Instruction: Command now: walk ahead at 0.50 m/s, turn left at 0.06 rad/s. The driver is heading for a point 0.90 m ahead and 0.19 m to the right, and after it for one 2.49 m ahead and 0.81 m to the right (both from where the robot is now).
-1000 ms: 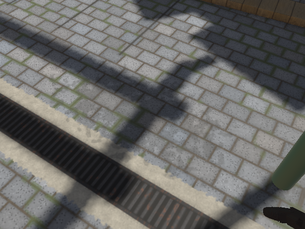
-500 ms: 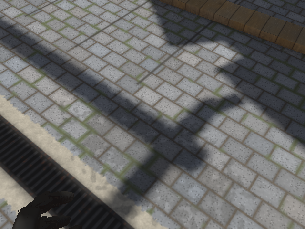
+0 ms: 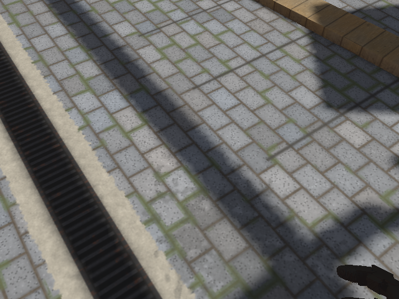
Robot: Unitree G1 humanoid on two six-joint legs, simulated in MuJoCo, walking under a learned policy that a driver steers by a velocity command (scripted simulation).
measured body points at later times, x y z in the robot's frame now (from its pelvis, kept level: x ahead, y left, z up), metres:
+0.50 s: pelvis +0.25 +0.02 +0.00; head +0.28 +0.02 +0.45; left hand +0.48 +0.23 -0.10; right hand +0.25 -0.26 -0.12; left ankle +0.14 +0.13 -0.74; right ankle +0.43 -0.14 -0.70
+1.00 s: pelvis +0.54 -0.06 +0.00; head +0.56 -0.08 +0.45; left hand +0.69 +0.20 -0.10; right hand +0.66 -0.36 -0.08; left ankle +0.76 +0.03 -0.70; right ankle +0.43 -0.12 -0.74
